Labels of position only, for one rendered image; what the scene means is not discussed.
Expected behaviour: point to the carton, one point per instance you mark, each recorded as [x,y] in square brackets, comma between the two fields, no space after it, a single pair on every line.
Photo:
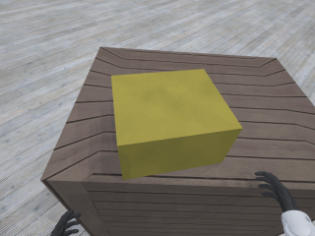
[170,121]

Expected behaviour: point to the robot left hand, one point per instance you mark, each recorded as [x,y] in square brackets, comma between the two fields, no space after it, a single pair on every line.
[63,224]

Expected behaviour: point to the robot right forearm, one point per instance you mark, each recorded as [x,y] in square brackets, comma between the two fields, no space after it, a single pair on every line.
[297,223]

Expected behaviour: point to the robot right hand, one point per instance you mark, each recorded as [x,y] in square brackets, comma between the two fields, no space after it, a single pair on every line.
[280,192]

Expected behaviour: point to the pedestal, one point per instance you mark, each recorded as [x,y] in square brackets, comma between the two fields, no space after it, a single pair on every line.
[222,199]

